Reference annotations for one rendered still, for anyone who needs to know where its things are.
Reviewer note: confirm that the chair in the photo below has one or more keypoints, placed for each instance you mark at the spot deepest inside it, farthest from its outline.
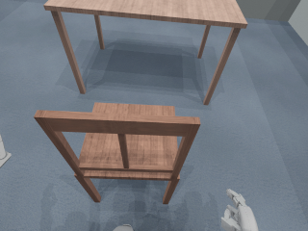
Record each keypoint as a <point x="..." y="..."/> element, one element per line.
<point x="123" y="141"/>

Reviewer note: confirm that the table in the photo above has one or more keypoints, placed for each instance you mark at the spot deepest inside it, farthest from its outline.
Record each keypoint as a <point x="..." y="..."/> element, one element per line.
<point x="222" y="13"/>

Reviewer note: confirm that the robot right hand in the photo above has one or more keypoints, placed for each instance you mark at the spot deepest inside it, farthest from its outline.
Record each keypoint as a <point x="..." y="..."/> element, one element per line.
<point x="242" y="219"/>

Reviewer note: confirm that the robot left hand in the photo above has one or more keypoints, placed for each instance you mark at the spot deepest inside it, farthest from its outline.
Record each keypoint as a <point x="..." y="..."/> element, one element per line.
<point x="4" y="155"/>

